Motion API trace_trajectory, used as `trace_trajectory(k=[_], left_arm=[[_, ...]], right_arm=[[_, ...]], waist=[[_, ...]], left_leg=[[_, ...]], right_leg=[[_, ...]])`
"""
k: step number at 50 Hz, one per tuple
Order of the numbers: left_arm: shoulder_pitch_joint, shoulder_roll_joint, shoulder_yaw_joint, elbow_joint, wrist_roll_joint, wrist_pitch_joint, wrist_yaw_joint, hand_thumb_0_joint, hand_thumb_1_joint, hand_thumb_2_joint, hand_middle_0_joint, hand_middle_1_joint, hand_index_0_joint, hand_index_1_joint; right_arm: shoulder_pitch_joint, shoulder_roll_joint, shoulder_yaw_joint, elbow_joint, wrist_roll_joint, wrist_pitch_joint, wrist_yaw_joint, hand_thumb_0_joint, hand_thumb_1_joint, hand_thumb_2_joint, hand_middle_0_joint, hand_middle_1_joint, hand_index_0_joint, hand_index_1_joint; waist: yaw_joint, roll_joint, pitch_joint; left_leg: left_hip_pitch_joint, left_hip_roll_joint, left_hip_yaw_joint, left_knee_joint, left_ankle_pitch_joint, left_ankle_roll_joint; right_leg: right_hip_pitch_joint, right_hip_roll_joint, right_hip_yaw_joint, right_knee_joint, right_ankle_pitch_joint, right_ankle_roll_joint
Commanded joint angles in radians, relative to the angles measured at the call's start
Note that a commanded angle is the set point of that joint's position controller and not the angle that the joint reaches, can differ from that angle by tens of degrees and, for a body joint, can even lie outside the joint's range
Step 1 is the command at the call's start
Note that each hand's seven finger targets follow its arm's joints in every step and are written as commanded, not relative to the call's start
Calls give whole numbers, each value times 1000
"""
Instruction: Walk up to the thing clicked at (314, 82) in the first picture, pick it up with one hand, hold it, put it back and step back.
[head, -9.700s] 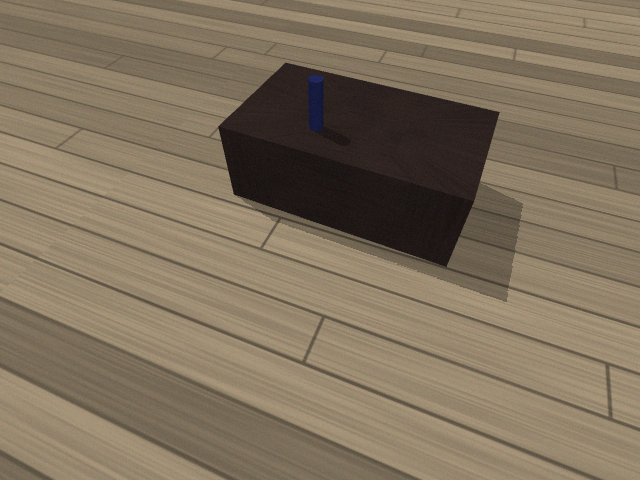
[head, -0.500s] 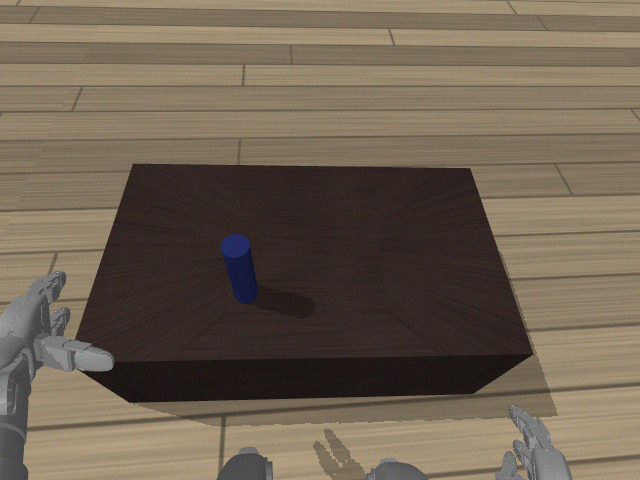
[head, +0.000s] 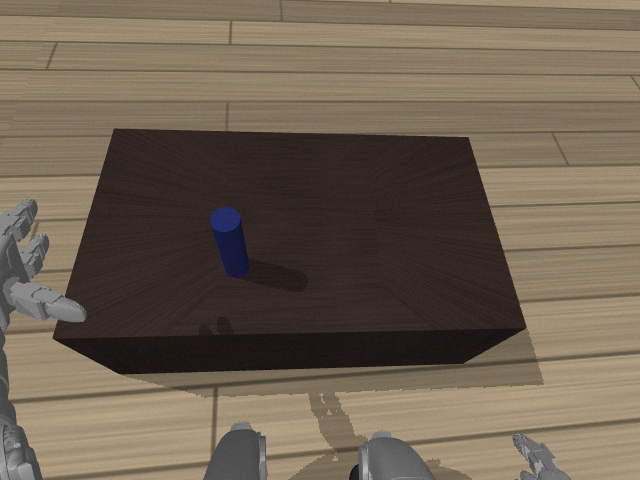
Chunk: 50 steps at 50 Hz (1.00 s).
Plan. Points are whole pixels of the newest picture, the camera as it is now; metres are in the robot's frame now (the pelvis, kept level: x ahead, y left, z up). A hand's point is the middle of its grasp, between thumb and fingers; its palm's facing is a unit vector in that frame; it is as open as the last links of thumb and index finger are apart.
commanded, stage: go down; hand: left
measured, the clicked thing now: (231, 245) +0.53 +0.16 -0.25
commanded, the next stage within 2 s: none
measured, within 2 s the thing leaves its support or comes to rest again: neither
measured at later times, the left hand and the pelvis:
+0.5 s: hand (56, 224) +0.41 +0.33 +0.00, palm faces +0.11 -0.99 -0.08, open 17.3 cm; pelvis +0.00 +0.01 -0.01, yaw -1 degrees
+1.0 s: hand (54, 204) +0.44 +0.34 +0.01, palm faces +0.11 -0.99 -0.06, open 17.1 cm; pelvis +0.00 +0.01 -0.03, yaw -1 degrees
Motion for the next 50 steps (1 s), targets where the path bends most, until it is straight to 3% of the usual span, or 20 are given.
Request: trace_trajectory(k=[1,2,14,18,21,22,24,28,29,31,33,34,35,37,38,40,41,43,45,50], left_arm=[[-311,375,73,-86,-19,-91,-27,0,-495,44,-65,-31,-53,-37],[-317,398,92,-78,-21,-100,-32,0,-496,49,-63,-29,-50,-37],[-438,466,130,-54,-38,-168,-67,0,-486,55,-65,-23,-46,-36],[-447,476,138,-40,-40,-174,-69,0,-485,53,-65,-22,-46,-34],[-453,501,155,-31,-38,-180,-73,0,-479,55,-62,-17,-43,-30],[-468,469,130,-25,-41,-181,-79,0,-485,54,-61,-23,-44,-34],[-484,492,145,-28,-43,-186,-79,0,-489,45,-65,-21,-49,-30],[-486,494,149,-28,-50,-192,-91,0,-489,47,-64,-17,-46,-28],[-485,495,148,-13,-52,-190,-95,0,-556,71,-80,-46,-49,-73],[-511,518,162,-34,-51,-196,-93,0,-439,59,-65,-16,-42,-32],[-495,489,151,9,-56,-196,-100,0,-459,63,-65,-25,-42,-41],[-529,515,158,-34,-53,-204,-101,0,-439,58,-65,-18,-42,-33],[-537,498,143,-20,-56,-205,-109,0,-439,57,-64,-19,-42,-34],[-533,544,176,-14,-48,-208,-103,0,-431,59,-66,-15,-41,-32],[-535,512,154,7,-53,-207,-109,0,-434,67,-62,-17,-37,-35],[-552,545,176,-13,-54,-213,-110,0,-450,63,-66,-21,-41,-38],[-564,521,154,-9,-54,-214,-116,0,-451,59,-69,-26,-45,-43],[-581,553,170,-10,-51,-214,-118,0,-433,63,-67,-24,-42,-40],[-572,546,166,10,-50,-211,-121,0,-415,78,-65,-30,-38,-48],[-590,566,173,-1,-52,-214,-125,0,-426,68,-63,-28,-39,-44]], right_arm=[[102,-202,-65,-83,-2,-17,-9,0,-882,-894,201,300,200,300],[106,-201,-61,-81,-3,-13,-8,0,-882,-895,201,300,200,300],[125,-223,-53,-82,-7,13,8,0,-893,-899,200,300,200,300],[129,-221,-51,-82,-7,21,7,0,-898,-900,200,300,200,300],[138,-225,-49,-74,-10,25,10,0,-899,-900,200,300,200,300],[137,-224,-51,-74,-8,27,11,0,-897,-900,200,300,200,300],[138,-222,-47,-80,-10,28,9,0,-896,-899,200,300,200,300],[144,-223,-43,-78,-12,29,11,0,-900,-900,200,300,200,300],[146,-228,-42,-77,-8,30,9,0,-904,-901,200,300,200,300],[154,-221,-39,-77,-11,33,11,0,-896,-899,200,300,200,300],[153,-224,-37,-70,-10,32,12,0,-896,-899,200,300,200,300],[153,-225,-38,-73,-12,31,15,0,-898,-899,200,300,200,300],[156,-225,-38,-63,-12,33,14,0,-894,-898,200,300,200,300],[156,-231,-38,-74,-15,34,15,0,-899,-899,200,300,200,300],[159,-227,-36,-67,-12,35,16,0,-894,-899,200,300,200,300],[157,-226,-30,-71,-16,38,15,0,-895,-899,200,300,200,300],[155,-223,-29,-68,-16,37,16,0,-898,-899,200,300,200,300],[163,-230,-30,-68,-18,39,18,0,-895,-899,200,300,200,300],[167,-230,-27,-64,-19,42,18,0,-891,-898,200,300,200,300],[154,-230,-24,-74,-16,44,20,0,-893,-898,200,300,200,300]], waist=[[-4,159,-328],[0,144,-346],[-16,181,-434],[-19,160,-427],[-7,200,-441],[-19,205,-418],[-18,212,-420],[-22,205,-454],[-23,205,-441],[-23,185,-451],[-32,184,-439],[-26,202,-448],[-32,231,-453],[-27,205,-462],[-38,201,-458],[-32,206,-470],[-40,208,-473],[-40,223,-492],[-41,215,-495],[-34,234,-472]], left_leg=[[296,-41,-8,-119,250,28],[281,-41,-5,-109,267,32],[314,-26,-26,-59,371,27],[274,-32,-18,-54,320,34],[294,-26,-34,-54,346,24],[293,-23,-39,-61,311,19],[279,-26,-36,-59,287,20],[298,-24,-37,-34,364,23],[300,-22,-43,-39,362,20],[263,-29,-31,-22,354,29],[261,-25,-42,-22,366,25],[270,-24,-44,-18,376,24],[299,-22,-46,-14,386,19],[278,-24,-49,-10,384,23],[283,-22,-48,-6,387,23],[261,-27,-40,6,382,29],[260,-25,-45,7,384,26],[272,-26,-45,20,405,27],[274,-25,-46,26,423,28],[252,-26,-47,17,345,26]], right_leg=[[33,41,8,-120,230,-49],[48,39,12,-120,246,-46],[-28,45,3,-66,287,-50],[-9,45,13,-77,276,-47],[-51,46,0,-57,256,-54],[-78,51,-6,-54,231,-57],[-69,50,-3,-57,221,-56],[-71,48,-2,-47,269,-53],[-88,52,-7,-43,261,-55],[-51,48,4,-48,280,-50],[-78,50,-3,-32,278,-52],[-92,49,-2,-28,274,-54],[-121,51,-5,-24,269,-55],[-100,49,-4,-23,273,-54],[-113,52,-6,-19,278,-54],[-86,46,3,-22,291,-50],[-101,48,-1,-13,288,-52],[-109,47,0,-12,295,-51],[-110,48,-3,-8,306,-51],[-137,47,-1,-7,249,-54]])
